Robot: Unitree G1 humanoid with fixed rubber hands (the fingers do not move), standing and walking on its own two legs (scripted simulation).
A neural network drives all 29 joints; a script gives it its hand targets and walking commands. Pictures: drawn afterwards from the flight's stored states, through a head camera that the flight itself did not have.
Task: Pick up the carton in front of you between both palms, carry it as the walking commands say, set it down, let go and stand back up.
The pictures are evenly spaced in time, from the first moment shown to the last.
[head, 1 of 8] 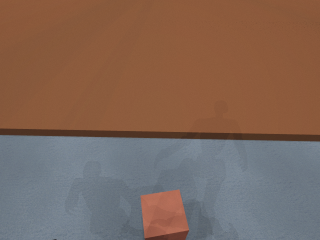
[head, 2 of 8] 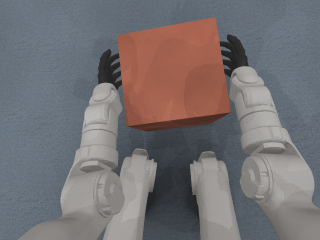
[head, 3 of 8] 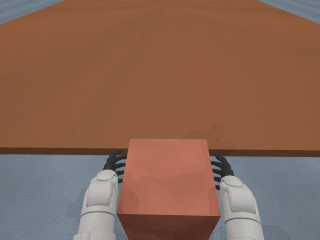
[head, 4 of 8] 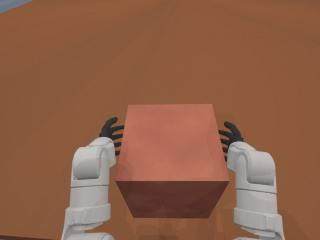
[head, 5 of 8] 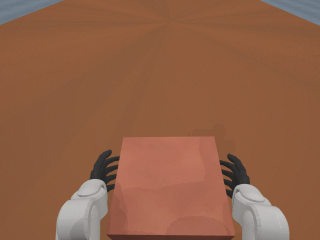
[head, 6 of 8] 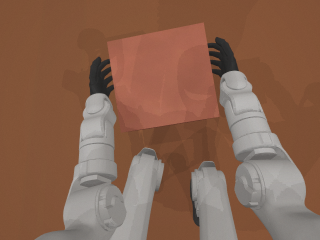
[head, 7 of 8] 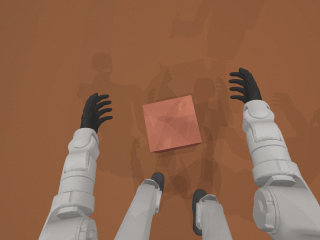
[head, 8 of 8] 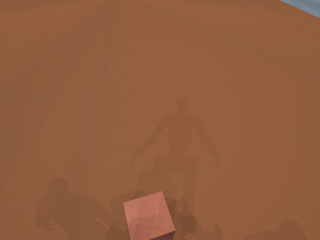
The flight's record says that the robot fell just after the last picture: no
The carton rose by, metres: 0.84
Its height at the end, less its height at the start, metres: +0.08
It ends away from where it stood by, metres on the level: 2.19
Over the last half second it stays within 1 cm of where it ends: yes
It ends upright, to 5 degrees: yes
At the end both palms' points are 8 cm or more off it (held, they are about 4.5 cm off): yes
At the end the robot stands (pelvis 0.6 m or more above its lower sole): yes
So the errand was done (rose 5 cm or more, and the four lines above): yes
